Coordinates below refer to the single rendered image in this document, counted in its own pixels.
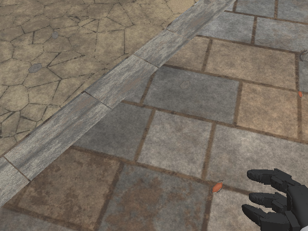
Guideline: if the right robot hand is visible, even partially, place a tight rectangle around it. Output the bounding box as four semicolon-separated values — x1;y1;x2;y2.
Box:
242;168;308;231

